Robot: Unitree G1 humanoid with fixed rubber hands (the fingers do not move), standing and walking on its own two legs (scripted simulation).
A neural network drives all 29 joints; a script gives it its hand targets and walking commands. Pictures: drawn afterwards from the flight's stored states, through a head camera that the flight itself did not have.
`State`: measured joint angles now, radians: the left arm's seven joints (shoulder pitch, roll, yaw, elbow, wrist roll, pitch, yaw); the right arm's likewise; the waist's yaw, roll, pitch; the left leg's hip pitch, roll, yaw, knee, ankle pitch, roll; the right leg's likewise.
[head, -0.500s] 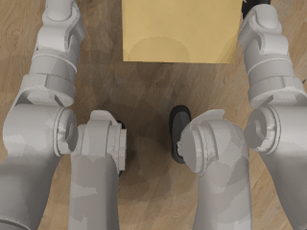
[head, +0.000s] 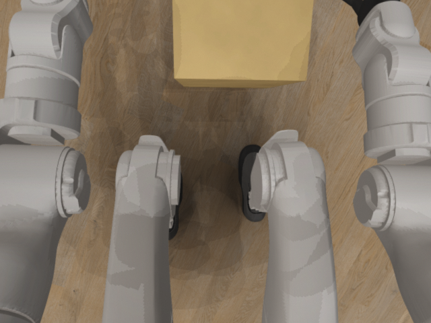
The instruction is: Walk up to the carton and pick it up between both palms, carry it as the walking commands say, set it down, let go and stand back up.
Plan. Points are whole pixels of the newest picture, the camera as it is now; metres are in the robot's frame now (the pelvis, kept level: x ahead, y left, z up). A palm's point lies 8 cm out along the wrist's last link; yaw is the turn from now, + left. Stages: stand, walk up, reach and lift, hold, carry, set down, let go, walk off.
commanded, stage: set down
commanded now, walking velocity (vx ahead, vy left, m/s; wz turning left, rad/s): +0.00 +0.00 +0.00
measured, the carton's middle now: (233, 26) +0.53 -0.06 -0.28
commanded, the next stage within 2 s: let go in 0.86 s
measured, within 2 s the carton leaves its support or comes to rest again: neither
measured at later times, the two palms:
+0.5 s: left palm out of the picture +0.57 +0.16 +0.02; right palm out of the picture +0.52 -0.23 +0.02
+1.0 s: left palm out of the picture +0.56 +0.16 +0.13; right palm out of the picture +0.51 -0.24 +0.12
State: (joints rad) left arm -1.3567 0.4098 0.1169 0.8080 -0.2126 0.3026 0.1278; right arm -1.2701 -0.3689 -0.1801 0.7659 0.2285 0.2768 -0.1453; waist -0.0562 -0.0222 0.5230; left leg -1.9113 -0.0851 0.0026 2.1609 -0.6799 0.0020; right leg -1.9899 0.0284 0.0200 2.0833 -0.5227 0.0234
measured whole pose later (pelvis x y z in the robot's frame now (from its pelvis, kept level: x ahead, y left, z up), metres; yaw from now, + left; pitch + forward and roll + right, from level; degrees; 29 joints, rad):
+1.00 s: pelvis +0.01 +0.00 +0.23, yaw -1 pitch +22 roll +1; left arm -1.29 0.41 0.12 0.74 -0.12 0.33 0.04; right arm -1.16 -0.36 -0.18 0.57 0.20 0.38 -0.13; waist -0.05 -0.02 0.52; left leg -1.24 -0.07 -0.01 1.29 -0.43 0.00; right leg -1.31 0.03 0.06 1.25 -0.32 0.02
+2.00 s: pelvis +0.12 -0.01 +0.36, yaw -2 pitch -7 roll +1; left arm 0.19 0.22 0.12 0.41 0.00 0.10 -0.06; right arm 0.26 -0.26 -0.03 0.31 0.07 0.14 0.08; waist -0.05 -0.02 0.20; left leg -0.06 -0.04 -0.04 0.53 -0.33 0.00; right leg -0.16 0.03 0.06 0.57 -0.28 -0.01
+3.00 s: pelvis +0.12 -0.01 +0.36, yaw -2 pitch -5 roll +1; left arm 0.22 0.22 0.12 0.64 0.02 0.01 -0.02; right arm 0.37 -0.26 -0.03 0.60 0.02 0.00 -0.01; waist -0.05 -0.02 -0.13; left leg -0.12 -0.03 -0.04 0.53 -0.32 0.00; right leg -0.21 0.03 0.06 0.56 -0.26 -0.01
